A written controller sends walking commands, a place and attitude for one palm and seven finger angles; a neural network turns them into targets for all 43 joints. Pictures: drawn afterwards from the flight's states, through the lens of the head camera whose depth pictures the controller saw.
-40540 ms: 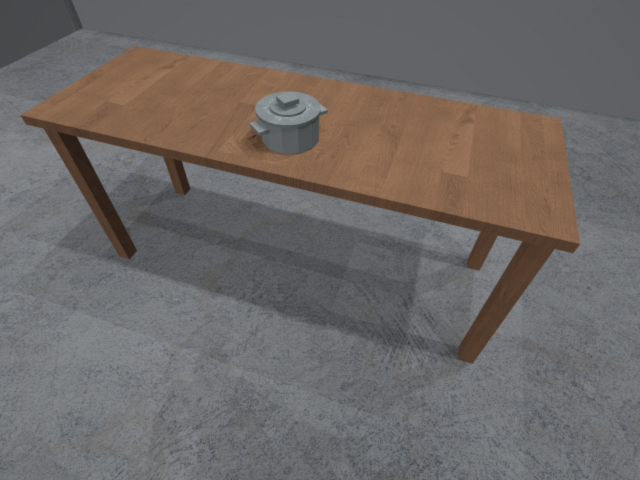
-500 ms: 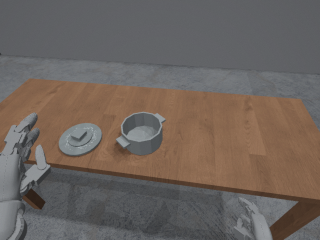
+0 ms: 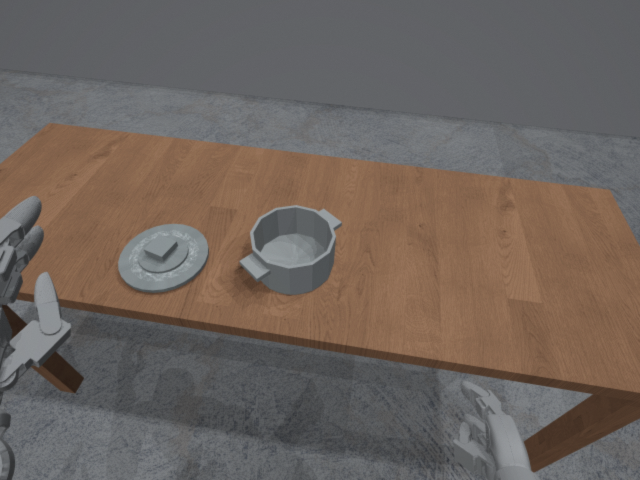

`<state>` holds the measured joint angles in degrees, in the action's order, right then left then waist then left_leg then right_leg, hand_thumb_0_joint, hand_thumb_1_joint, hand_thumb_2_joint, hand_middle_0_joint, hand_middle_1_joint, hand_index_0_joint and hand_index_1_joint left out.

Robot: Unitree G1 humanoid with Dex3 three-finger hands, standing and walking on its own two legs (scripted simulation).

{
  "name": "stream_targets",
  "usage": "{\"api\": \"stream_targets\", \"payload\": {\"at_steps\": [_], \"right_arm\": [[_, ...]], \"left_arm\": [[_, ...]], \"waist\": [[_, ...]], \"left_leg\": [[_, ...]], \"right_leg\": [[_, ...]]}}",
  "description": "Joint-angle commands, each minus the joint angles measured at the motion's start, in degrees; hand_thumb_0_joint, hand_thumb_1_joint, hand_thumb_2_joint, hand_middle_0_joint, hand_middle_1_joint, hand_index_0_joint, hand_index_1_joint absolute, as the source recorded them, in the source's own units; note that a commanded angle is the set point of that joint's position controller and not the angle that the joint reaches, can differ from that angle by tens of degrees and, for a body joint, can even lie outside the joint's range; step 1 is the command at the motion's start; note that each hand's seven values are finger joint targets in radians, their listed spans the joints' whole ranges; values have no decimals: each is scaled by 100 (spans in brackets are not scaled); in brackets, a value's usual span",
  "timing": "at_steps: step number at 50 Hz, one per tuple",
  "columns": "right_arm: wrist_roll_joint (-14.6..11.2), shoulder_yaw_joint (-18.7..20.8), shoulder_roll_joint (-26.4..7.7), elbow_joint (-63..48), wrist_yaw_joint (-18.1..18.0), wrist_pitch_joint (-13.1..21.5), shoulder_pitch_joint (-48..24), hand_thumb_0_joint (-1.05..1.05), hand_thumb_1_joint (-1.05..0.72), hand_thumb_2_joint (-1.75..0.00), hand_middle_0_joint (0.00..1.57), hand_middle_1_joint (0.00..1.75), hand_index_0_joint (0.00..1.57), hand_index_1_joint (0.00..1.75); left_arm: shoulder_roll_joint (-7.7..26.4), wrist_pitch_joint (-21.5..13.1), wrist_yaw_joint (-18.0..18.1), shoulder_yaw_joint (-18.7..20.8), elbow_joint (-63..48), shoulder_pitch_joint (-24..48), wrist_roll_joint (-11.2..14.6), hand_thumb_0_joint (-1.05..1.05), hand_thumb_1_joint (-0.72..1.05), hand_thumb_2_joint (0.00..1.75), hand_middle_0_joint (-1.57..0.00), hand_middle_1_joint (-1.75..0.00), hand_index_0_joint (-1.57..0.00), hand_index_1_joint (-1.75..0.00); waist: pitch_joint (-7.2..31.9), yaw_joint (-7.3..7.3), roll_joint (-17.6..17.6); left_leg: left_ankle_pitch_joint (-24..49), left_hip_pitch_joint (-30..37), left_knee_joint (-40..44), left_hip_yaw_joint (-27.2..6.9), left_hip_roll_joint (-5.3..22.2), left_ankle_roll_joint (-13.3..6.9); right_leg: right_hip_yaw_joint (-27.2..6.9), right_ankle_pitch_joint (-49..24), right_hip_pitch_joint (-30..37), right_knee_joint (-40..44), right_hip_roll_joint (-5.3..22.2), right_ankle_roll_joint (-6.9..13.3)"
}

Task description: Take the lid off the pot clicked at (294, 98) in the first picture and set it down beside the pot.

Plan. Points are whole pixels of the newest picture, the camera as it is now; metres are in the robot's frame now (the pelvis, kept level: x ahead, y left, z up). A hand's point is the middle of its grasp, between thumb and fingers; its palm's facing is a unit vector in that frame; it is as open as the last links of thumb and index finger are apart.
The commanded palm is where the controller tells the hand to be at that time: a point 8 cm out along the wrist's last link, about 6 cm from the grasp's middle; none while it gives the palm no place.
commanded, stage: step back with the hand held close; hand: left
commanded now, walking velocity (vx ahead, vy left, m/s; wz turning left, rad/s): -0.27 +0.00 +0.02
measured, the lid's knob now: (161, 247) +0.49 +0.36 -0.08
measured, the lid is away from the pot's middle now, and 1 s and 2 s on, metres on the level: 0.25 0.25 0.25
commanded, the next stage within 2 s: stop stepping back and stand still in 1.40 s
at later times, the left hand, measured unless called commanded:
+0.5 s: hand (38, 390) +0.14 +0.26 +0.16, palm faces +0.31 -0.83 -0.47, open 7.4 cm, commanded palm +0.08 +0.30 +0.17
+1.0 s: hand (32, 462) +0.09 +0.23 +0.15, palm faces +0.29 -0.86 -0.43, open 7.4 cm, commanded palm +0.02 +0.28 +0.17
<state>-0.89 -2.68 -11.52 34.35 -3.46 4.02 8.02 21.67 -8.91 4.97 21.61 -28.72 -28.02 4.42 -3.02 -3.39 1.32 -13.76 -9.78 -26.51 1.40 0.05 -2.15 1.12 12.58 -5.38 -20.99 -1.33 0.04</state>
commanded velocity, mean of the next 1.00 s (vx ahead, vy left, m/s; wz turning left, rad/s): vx -0.32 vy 0.00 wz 0.03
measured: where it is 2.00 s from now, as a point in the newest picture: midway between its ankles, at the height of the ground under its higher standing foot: outside the picture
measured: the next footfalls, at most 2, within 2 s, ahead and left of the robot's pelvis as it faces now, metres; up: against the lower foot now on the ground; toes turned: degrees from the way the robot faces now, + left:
right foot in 0.84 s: -0.05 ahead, -0.13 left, +0.00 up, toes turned -3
right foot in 1.40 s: -0.16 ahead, -0.13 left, +0.00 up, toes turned -4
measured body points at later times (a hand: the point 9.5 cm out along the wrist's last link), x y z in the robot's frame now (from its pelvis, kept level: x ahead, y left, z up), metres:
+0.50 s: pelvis -0.05 +0.02 -0.01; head -0.03 +0.03 +0.43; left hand +0.12 +0.30 +0.18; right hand +0.13 -0.21 -0.09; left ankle +0.01 +0.09 -0.74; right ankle -0.02 -0.12 -0.74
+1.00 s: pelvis -0.10 +0.00 -0.02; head -0.07 +0.03 +0.43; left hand +0.07 +0.28 +0.18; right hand +0.08 -0.22 -0.09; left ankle +0.01 +0.09 -0.74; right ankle -0.09 -0.13 -0.74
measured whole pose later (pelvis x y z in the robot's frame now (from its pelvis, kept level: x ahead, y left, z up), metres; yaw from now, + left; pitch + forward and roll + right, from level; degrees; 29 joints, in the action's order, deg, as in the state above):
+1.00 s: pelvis -0.10 +0.00 -0.02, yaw +0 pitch +0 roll -3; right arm -1.2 -0.7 -10.2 32.1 -2.5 6.1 10.6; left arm 23.9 -16.3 5.9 21.8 -36.8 -34.9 4.0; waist -3.7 0.6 -0.4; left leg -12.1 -28.3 -36.6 0.7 1.6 -1.9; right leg 4.0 16.3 -17.5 -33.4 -0.9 -0.3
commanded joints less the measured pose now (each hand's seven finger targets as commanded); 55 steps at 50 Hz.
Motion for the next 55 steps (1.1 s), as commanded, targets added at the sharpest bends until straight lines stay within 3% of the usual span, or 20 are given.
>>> {"api": "stream_targets", "payload": {"at_steps": [1,7,8,11,13,17,21,24,27,28,30,32,34,36,41,43,44,49,52,55], "right_arm": [[1,421,-819,-1037,13,183,-509,0,-90,-90,20,30,20,30],[-48,552,-811,-1346,83,51,-458,0,-90,-90,20,30,20,30],[-59,566,-842,-1374,78,40,-480,0,-90,-90,20,30,20,30],[-44,576,-779,-1397,62,46,-361,0,-90,-90,20,30,20,30],[-23,600,-789,-1335,48,115,-273,0,-90,-90,20,30,20,30],[-28,604,-843,-1221,22,223,-64,0,-90,-90,20,30,20,30],[-77,627,-868,-1217,-7,216,-94,0,-90,-90,20,30,20,30],[-93,610,-845,-1312,-30,232,-47,0,-90,-90,20,30,20,30],[-46,588,-804,-1303,-53,275,-83,0,-90,-90,20,30,20,30],[-17,583,-822,-1288,-70,279,-96,0,-90,-90,20,30,20,30],[2,532,-788,-1296,-95,324,-125,0,-90,-90,20,30,20,30],[-14,521,-820,-1328,-106,394,-147,0,-90,-90,20,30,20,30],[-42,513,-818,-1385,-117,466,-166,0,-90,-90,20,30,20,30],[-47,558,-836,-1377,-99,529,-127,0,-90,-90,20,30,20,30],[-26,596,-809,-1165,-20,587,61,0,-90,-90,20,30,20,30],[6,579,-806,-1072,-8,578,55,0,-90,-90,20,30,20,30],[-28,585,-822,-1047,8,569,111,0,-90,-90,20,30,20,30],[-23,640,-711,-1105,31,443,-23,0,-90,-90,20,30,20,30],[6,627,-620,-975,60,376,-16,0,-90,-90,20,30,20,30],[-9,607,-661,-1033,49,351,-130,0,-90,-90,20,30,20,30]], "left_arm": [[589,-441,-52,241,-1098,-287,-30,0,90,90,-20,-30,-20,-30],[1092,-621,-2,778,-2183,-1090,-74,0,90,90,-20,-30,-20,-30],[1376,-633,58,1019,-2362,-1114,-87,0,90,90,-20,-30,-20,-30],[1220,-655,83,959,-2482,-1330,-25,0,90,90,-20,-30,-20,-30],[1268,-649,122,1024,-2441,-1298,-33,0,90,90,-20,-30,-20,-30],[1030,-641,134,869,-1967,-1119,-7,0,90,90,-20,-30,-20,-30],[886,-585,130,736,-1512,-951,1,0,90,90,-20,-30,-20,-30],[817,-643,165,555,-1608,-817,-22,0,90,90,-20,-30,-20,-30],[994,-719,259,586,-1824,-707,-65,0,90,90,-20,-30,-20,-30],[1213,-749,302,743,-2014,-615,-87,0,90,90,-20,-30,-20,-30],[1056,-805,348,632,-2152,-618,-93,0,90,90,-20,-30,-20,-30],[1092,-874,376,679,-2344,-649,-114,0,90,90,-20,-30,-20,-30],[1105,-925,386,782,-2393,-730,-177,0,90,90,-20,-30,-20,-30],[1085,-961,355,855,-2188,-751,-240,0,90,90,-20,-30,-20,-30],[1013,-992,273,779,-1906,-837,-92,0,90,90,-20,-30,-20,-30],[1115,-1023,250,808,-1765,-725,-102,0,90,90,-20,-30,-20,-30],[877,-1047,221,559,-1847,-537,-77,0,90,90,-20,-30,-20,-30],[1099,-1052,245,657,-1988,-815,43,0,90,90,-20,-30,-20,-30],[1162,-1099,319,703,-2120,-676,17,0,90,90,-20,-30,-20,-30],[1212,-1129,326,785,-2172,-668,21,0,90,90,-20,-30,-20,-30]], "waist": [[638,199,231],[1567,189,248],[1629,195,366],[1364,214,930],[1165,241,1189],[776,312,700],[719,343,-145],[444,442,-447],[332,445,-476],[392,453,-350],[458,447,-72],[581,414,557],[699,376,1255],[609,354,1438],[705,367,472],[719,392,271],[931,443,24],[891,496,-421],[870,556,-587],[821,562,-275]], "left_leg": [[1099,181,233,-454,483,-150],[2658,221,115,-714,827,-223],[2705,135,174,-815,901,-225],[2749,-85,361,-966,1106,-267],[2460,-275,490,-1045,1219,-303],[1570,-757,423,-1067,1301,-313],[97,-1179,130,-875,1012,-183],[-1535,-1393,-175,-828,582,-95],[-1693,-1238,-560,-807,442,-73],[-1644,-1277,-515,-857,456,-76],[-1391,-1401,-205,-992,531,-115],[-1508,-1677,376,-1259,807,-187],[-2032,-2402,1095,-1570,1206,-301],[-2694,-3065,1416,-1659,1458,-402],[-854,-1618,514,-1435,1274,-268],[-543,-1413,192,-1210,1078,-186],[-277,-1164,-5,-1044,930,-83],[-1357,-1015,-956,-669,476,108],[-804,-933,-1799,-533,243,162],[-246,-1089,-1001,-1008,561,18]], "right_leg": [[-609,-1692,-420,67,697,43],[-258,-1777,-157,-688,583,-40],[-240,-1519,-132,-807,549,-43],[-39,-222,-466,-1119,429,-94],[30,413,-573,-1243,392,-103],[76,396,-539,-1073,470,-93],[-126,-317,-474,-739,716,-5],[-645,460,-1104,-266,1064,287],[-945,1274,-1725,135,1266,407],[-954,1198,-1673,101,1285,439],[-725,714,-1427,-233,1108,350],[-324,506,-1014,-753,782,169],[27,564,-212,-1593,403,-12],[82,767,194,-2196,256,-83],[57,579,-690,-1002,311,-39],[-83,-24,-740,-566,471,18],[-134,-328,-803,-626,524,86],[-931,712,-1742,-35,1310,537],[-1174,-338,-1908,45,1865,744],[-608,-732,-1751,-655,1293,498]]}}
